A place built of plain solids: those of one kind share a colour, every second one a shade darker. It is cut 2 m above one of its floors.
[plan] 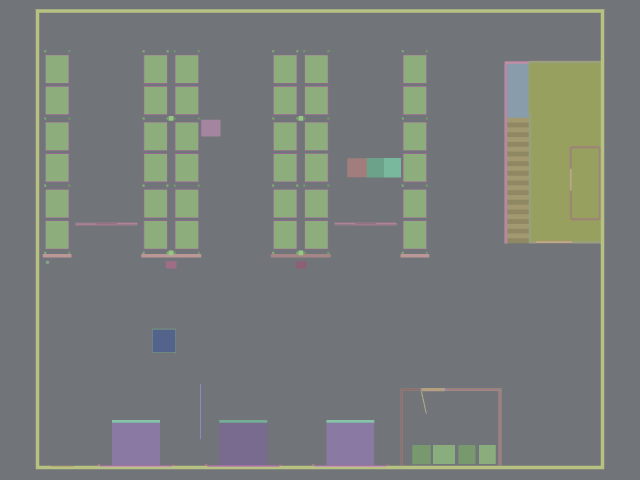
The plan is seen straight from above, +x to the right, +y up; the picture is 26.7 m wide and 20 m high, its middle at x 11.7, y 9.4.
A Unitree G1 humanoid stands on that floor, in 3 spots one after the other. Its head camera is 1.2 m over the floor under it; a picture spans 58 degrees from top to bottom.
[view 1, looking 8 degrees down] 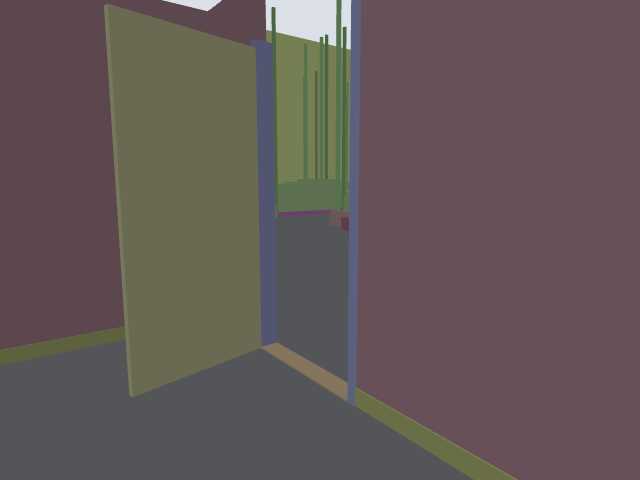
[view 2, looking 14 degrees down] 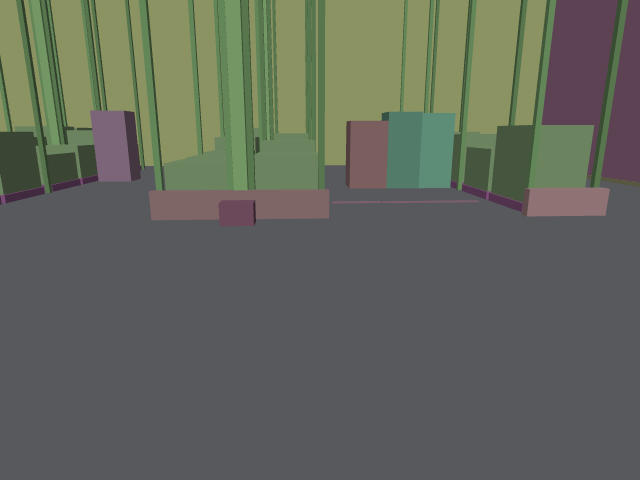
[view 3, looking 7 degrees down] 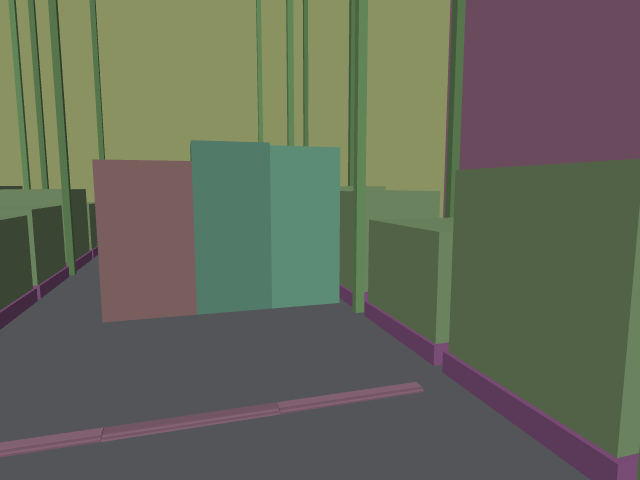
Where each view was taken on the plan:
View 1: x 18.55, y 1.65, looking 143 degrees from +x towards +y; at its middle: ground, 8.62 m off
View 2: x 11.70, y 2.60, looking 87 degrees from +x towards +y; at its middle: ground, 4.96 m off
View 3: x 13.60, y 7.87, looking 73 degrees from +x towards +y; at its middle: narrow_pinch_stack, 4.37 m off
